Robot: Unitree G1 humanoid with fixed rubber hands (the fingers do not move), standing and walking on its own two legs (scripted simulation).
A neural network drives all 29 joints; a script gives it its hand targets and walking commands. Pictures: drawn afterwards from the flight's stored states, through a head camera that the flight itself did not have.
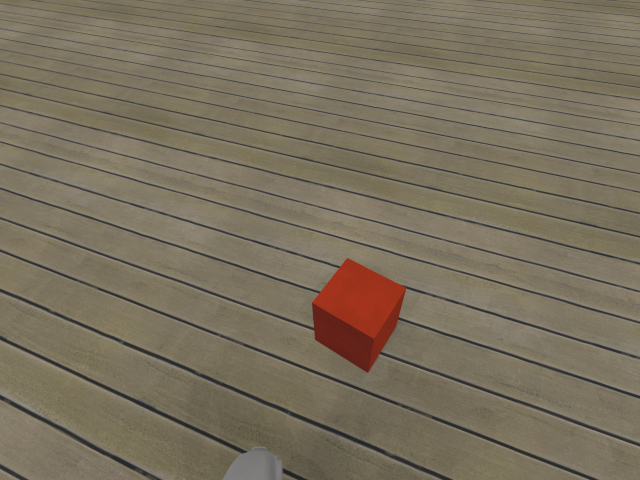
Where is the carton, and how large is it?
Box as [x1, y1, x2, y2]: [312, 258, 405, 372]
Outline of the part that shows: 347,258 312,302 315,339 367,372 395,327 405,287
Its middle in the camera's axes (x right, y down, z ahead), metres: +0.13 +0.24 +1.25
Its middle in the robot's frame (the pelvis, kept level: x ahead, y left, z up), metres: +0.70 -0.04 -0.65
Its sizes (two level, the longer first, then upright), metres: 0.210 0.200 0.250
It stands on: the floor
